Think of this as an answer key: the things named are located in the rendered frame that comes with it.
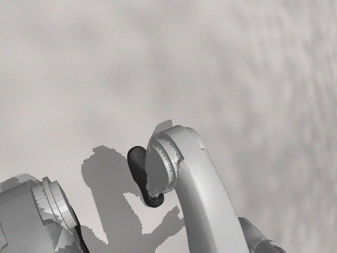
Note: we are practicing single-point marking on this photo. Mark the right robot foot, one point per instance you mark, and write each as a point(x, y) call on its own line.
point(136, 162)

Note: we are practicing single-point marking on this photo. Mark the left robot foot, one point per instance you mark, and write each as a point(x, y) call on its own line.
point(78, 230)

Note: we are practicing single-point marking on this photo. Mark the right robot hand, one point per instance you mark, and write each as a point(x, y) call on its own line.
point(252, 235)

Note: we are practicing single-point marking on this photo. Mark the right robot arm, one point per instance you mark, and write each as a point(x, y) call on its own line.
point(268, 246)

